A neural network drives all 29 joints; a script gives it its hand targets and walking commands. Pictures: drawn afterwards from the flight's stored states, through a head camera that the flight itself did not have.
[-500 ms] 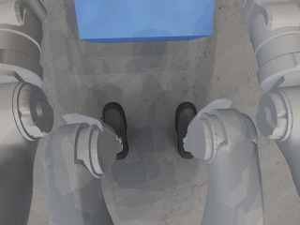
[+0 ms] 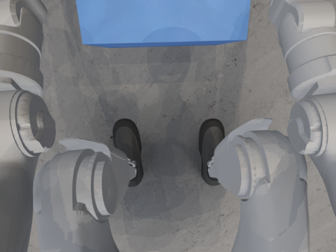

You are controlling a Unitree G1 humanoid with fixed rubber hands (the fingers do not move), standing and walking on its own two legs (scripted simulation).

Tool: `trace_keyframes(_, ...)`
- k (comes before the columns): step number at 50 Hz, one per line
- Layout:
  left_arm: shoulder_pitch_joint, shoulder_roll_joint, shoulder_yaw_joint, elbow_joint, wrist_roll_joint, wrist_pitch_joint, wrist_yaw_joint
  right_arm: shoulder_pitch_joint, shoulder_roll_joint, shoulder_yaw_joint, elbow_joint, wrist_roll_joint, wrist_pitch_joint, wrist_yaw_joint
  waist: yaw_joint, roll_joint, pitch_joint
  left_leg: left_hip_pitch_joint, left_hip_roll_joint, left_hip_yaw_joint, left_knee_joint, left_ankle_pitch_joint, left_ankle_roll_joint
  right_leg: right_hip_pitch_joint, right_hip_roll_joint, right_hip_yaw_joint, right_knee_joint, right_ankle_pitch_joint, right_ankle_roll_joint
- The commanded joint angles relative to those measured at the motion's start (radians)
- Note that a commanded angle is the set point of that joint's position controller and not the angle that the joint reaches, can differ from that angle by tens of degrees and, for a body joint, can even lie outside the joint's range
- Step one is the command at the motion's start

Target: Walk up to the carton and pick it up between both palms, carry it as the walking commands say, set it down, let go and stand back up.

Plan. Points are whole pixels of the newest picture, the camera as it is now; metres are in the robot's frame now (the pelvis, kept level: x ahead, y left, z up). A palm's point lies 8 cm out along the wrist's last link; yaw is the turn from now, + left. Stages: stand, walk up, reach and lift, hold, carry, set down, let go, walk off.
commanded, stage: reach and lift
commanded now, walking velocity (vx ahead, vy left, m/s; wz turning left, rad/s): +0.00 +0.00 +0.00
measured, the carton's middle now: out of the picture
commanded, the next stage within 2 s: none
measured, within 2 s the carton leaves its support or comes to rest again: leaves its support in 1.48 s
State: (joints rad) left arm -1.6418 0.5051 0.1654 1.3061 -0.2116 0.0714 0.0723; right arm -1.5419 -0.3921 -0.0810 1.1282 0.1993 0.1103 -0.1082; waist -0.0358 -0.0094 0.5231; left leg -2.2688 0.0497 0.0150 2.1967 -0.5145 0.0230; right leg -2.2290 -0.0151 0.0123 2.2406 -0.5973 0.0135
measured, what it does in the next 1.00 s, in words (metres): stands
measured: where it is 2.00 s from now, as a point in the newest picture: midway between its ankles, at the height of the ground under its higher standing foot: (171, 162)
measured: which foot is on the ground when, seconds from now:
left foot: down 0.00-1.00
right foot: down 0.00-1.00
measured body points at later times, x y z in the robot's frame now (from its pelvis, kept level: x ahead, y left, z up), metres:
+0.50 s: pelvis +0.00 +0.00 +0.00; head +0.39 +0.00 +0.21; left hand +0.58 +0.17 -0.20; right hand +0.57 -0.19 -0.20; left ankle +0.13 +0.12 -0.33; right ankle +0.11 -0.12 -0.33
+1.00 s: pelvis +0.00 +0.00 +0.00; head +0.39 +0.00 +0.21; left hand +0.58 +0.18 -0.20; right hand +0.56 -0.19 -0.20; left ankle +0.13 +0.12 -0.33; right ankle +0.11 -0.12 -0.33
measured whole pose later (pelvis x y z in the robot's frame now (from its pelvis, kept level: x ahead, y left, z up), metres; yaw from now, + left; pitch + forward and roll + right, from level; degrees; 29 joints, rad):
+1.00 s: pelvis +0.00 +0.00 +0.00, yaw +0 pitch +34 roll +0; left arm -1.64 0.45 0.10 1.24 -0.23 0.10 0.04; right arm -1.58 -0.38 -0.10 1.15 0.23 0.12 -0.06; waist -0.03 -0.01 0.52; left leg -2.27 0.05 0.01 2.20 -0.52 0.02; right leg -2.23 -0.01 0.01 2.24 -0.60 0.01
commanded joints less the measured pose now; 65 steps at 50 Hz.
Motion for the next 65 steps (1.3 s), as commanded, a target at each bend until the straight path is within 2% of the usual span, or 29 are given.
trace_keyframes(1, -0.348, 0.166, -0.141, -0.157, -0.087, -0.027, -0.009, -0.39, -0.175, -0.003, -0.153, 0.1, -0.048, -0.008, -0.017, 0.04, -1.312, 0.71, -0.028, -0.043, -0.067, 0.332, -0.023, 0.522, 0.019, -0.054, -0.137, 0.351, 0.024)
trace_keyframes(2, -0.336, 0.163, -0.136, -0.152, -0.063, -0.033, -0.003, -0.368, -0.133, 0.006, -0.108, 0.12, -0.047, -0.002, 0.018, 0.055, -1.311, 0.732, -0.034, -0.036, -0.077, 0.326, -0.022, 0.504, 0.024, -0.056, -0.141, 0.329, 0.02)
trace_keyframes(3, -0.334, 0.146, -0.148, -0.182, -0.076, -0.038, -0.004, -0.351, -0.162, -0.011, -0.123, 0.095, -0.057, -0.002, -0.028, 0.059, -1.287, 0.695, -0.04, -0.024, -0.065, 0.343, -0.036, 0.483, 0.032, -0.05, -0.148, 0.343, 0.017)
trace_keyframes(4, -0.339, 0.178, -0.111, -0.139, -0.04, -0.037, -0.001, -0.365, -0.109, 0.018, -0.123, 0.122, -0.05, -0.001, 0.039, 0.034, -1.279, 0.68, -0.033, -0.027, -0.074, 0.308, -0.018, 0.527, 0.028, -0.039, -0.156, 0.333, 0.022)
trace_keyframes(5, -0.345, 0.143, -0.139, -0.141, -0.075, -0.03, -0.006, -0.373, -0.153, -0.006, -0.117, 0.098, -0.05, -0.006, -0.015, 0.048, -1.282, 0.699, -0.035, -0.029, -0.07, 0.313, -0.031, 0.501, 0.025, -0.047, -0.148, 0.321, 0.014)
trace_keyframes(7, -0.319, 0.119, -0.152, -0.142, -0.062, -0.034, -0.01, -0.38, -0.067, 0.04, -0.121, 0.114, -0.044, 0.005, 0.029, 0.024, -1.29, 0.72, -0.04, -0.036, -0.094, 0.335, -0.021, 0.522, 0.031, -0.054, -0.144, 0.334, 0.031)
trace_keyframes(8, -0.337, 0.078, -0.166, -0.123, -0.093, -0.028, -0.018, -0.418, -0.068, 0.073, -0.135, 0.132, -0.048, 0.003, -0.002, -0.002, -1.283, 0.672, -0.042, -0.02, -0.078, 0.328, -0.021, 0.554, 0.031, -0.056, -0.153, 0.356, 0.031)
trace_keyframes(9, -0.359, 0.108, -0.155, -0.161, -0.071, -0.035, -0.01, -0.426, -0.08, 0.026, -0.165, 0.122, -0.052, -0.002, 0.042, 0.04, -1.311, 0.741, -0.048, -0.029, -0.086, 0.349, -0.026, 0.512, 0.043, -0.056, -0.14, 0.345, 0.028)
trace_keyframes(10, -0.376, 0.109, -0.163, -0.171, -0.058, -0.042, -0.008, -0.423, -0.081, 0.042, -0.138, 0.142, -0.053, 0.005, 0.027, 0.068, -1.297, 0.687, -0.041, -0.014, -0.08, 0.304, -0.028, 0.54, 0.039, -0.048, -0.155, 0.336, 0.021)
trace_keyframes(11, -0.381, 0.123, -0.154, -0.187, -0.071, -0.04, -0.006, -0.491, -0.065, 0.065, -0.248, 0.129, -0.058, 0.0, 0.039, 0.004, -1.294, 0.685, -0.048, -0.03, -0.093, 0.336, -0.013, 0.555, 0.046, -0.043, -0.149, 0.361, 0.027)
trace_keyframes(14, -0.325, 0.067, -0.15, -0.056, -0.073, -0.02, -0.015, -0.356, -0.072, 0.027, -0.042, 0.1, -0.042, -0.001, -0.015, 0.009, -1.215, 0.643, -0.044, -0.038, -0.095, 0.269, -0.022, 0.494, 0.039, -0.056, -0.154, 0.286, 0.032)
trace_keyframes(20, -0.387, -0.023, -0.186, -0.158, -0.045, -0.05, -0.023, -0.402, 0.051, 0.074, -0.089, 0.13, -0.053, 0.029, 0.035, 0.071, -1.231, 0.756, -0.059, -0.016, -0.094, 0.31, -0.02, 0.453, 0.056, -0.049, -0.179, 0.285, 0.017)
trace_keyframes(21, -0.365, -0.025, -0.168, -0.119, -0.045, -0.045, -0.021, -0.41, 0.039, 0.081, -0.096, 0.116, -0.058, 0.023, 0.013, -0.019, -1.22, 0.704, -0.057, -0.025, -0.09, 0.285, -0.016, 0.484, 0.047, -0.058, -0.172, 0.274, 0.028)
trace_keyframes(23, -0.352, -0.057, -0.191, -0.105, -0.039, -0.041, -0.028, -0.381, 0.112, 0.091, -0.081, 0.127, -0.054, 0.033, 0.012, -0.011, -1.21, 0.672, -0.057, -0.021, -0.11, 0.286, -0.012, 0.522, 0.058, -0.058, -0.178, 0.303, 0.036)
trace_keyframes(27, -0.403, -0.029, -0.159, -0.172, -0.025, -0.048, -0.019, -0.459, 0.099, 0.103, -0.154, 0.147, -0.054, 0.039, 0.075, 0.006, -1.222, 0.71, -0.061, -0.021, -0.099, 0.299, -0.009, 0.489, 0.058, -0.049, -0.143, 0.295, 0.033)
trace_keyframes(28, -0.418, -0.117, -0.203, -0.152, -0.041, -0.045, -0.031, -0.458, 0.165, 0.118, -0.15, 0.138, -0.054, 0.052, 0.037, 0.031, -1.204, 0.741, -0.061, -0.035, -0.095, 0.352, -0.007, 0.427, 0.067, -0.055, -0.161, 0.319, 0.026)
trace_keyframes(38, -0.472, -0.671, -0.28, -0.221, -0.018, 0.011, -0.202, -0.563, 0.686, 0.183, -0.173, 0.103, -0.001, 0.226, 0.058, 0.012, -1.139, 0.67, -0.086, 0.004, -0.08, 0.273, -0.003, 0.458, 0.086, -0.056, -0.143, 0.278, 0.011)
trace_keyframes(39, -0.465, -0.673, -0.235, -0.203, -0.008, 0.02, -0.218, -0.55, 0.759, 0.184, -0.137, 0.093, 0.01, 0.243, 0.065, -0.044, -1.108, 0.616, -0.085, -0.002, -0.083, 0.227, 0.01, 0.477, 0.087, -0.055, -0.14, 0.263, 0.007)
trace_keyframes(41, -0.44, -0.774, -0.26, -0.252, -0.007, 0.03, -0.243, -0.551, 0.786, 0.17, -0.198, 0.062, 0.004, 0.263, 0.027, -0.011, -1.092, 0.59, -0.099, 0.007, -0.082, 0.265, 0.003, 0.444, 0.092, -0.06, -0.137, 0.31, 0.0)
trace_keyframes(43, -0.396, -0.757, -0.232, -0.213, 0.028, 0.04, -0.254, -0.527, 0.843, 0.173, -0.177, 0.074, 0.021, 0.278, 0.078, -0.014, -1.067, 0.586, -0.09, 0.008, -0.081, 0.248, 0.018, 0.433, 0.092, -0.057, -0.121, 0.291, 0.002)
trace_keyframes(44, -0.382, -0.796, -0.229, -0.178, 0.017, 0.057, -0.269, -0.538, 0.829, 0.176, -0.18, 0.066, 0.028, 0.284, 0.042, -0.016, -1.093, 0.609, -0.095, 0.009, -0.09, 0.222, 0.01, 0.433, 0.09, -0.07, -0.138, 0.256, 0.006)
trace_keyframes(45, -0.425, -0.791, -0.254, -0.242, 0.008, 0.058, -0.274, -0.588, 0.813, 0.192, -0.238, 0.086, 0.015, 0.283, 0.093, 0.012, -1.093, 0.579, -0.089, 0.021, -0.075, 0.247, 0.005, 0.46, 0.093, -0.048, -0.145, 0.287, -0.002)
trace_keyframes(48, -0.368, -0.838, -0.261, -0.255, 0.002, 0.064, -0.292, -0.519, 0.852, 0.163, -0.179, 0.053, 0.037, 0.302, 0.062, -0.004, -1.067, 0.563, -0.1, 0.013, -0.077, 0.254, 0.011, 0.427, 0.092, -0.048, -0.133, 0.286, -0.009)
trace_keyframes(50, -0.341, -0.859, -0.261, -0.215, 0.004, 0.078, -0.303, -0.515, 0.845, 0.175, -0.225, 0.046, 0.037, 0.297, 0.038, -0.03, -1.064, 0.541, -0.099, 0.005, -0.078, 0.246, 0.015, 0.451, 0.095, -0.061, -0.131, 0.307, -0.004)
trace_keyframes(56, -0.401, -0.873, -0.266, -0.259, -0.014, 0.073, -0.3, -0.548, 0.877, 0.204, -0.219, 0.087, 0.036, 0.298, 0.069, -0.023, -1.069, 0.57, -0.096, 0.019, -0.069, 0.257, 0.023, 0.441, 0.092, -0.055, -0.132, 0.288, -0.014)
trace_keyframes(60, -0.448, -0.871, -0.318, -0.319, -0.051, 0.067, -0.289, -0.583, 0.89, 0.214, -0.27, 0.097, 0.026, 0.286, 0.04, -0.015, -1.194, 0.653, -0.095, 0.002, -0.082, 0.29, 0.021, 0.471, 0.094, -0.08, -0.117, 0.334, -0.015)
trace_keyframes(62, -0.481, -0.884, -0.329, -0.372, -0.071, 0.068, -0.279, -0.655, 0.885, 0.244, -0.367, 0.13, 0.018, 0.279, 0.065, -0.002, -1.319, 0.726, -0.092, -0.002, -0.056, 0.359, 0.024, 0.528, 0.095, -0.064, -0.112, 0.377, -0.012)
trace_keyframes(63, -0.495, -0.895, -0.332, -0.383, -0.083, 0.064, -0.277, -0.652, 0.87, 0.237, -0.35, 0.112, 0.021, 0.268, 0.033, -0.018, -1.323, 0.736, -0.098, -0.002, -0.07, 0.347, 0.019, 0.528, 0.098, -0.076, -0.129, 0.356, -0.013)
trace_keyframes(65, -0.512, -0.894, -0.356, -0.437, -0.076, 0.07, -0.266, -0.672, 0.879, 0.266, -0.391, 0.149, 0.018, 0.257, 0.057, 0.02, -1.47, 0.801, -0.095, 0.017, -0.048, 0.426, 0.008, 0.609, 0.101, -0.062, -0.12, 0.454, -0.01)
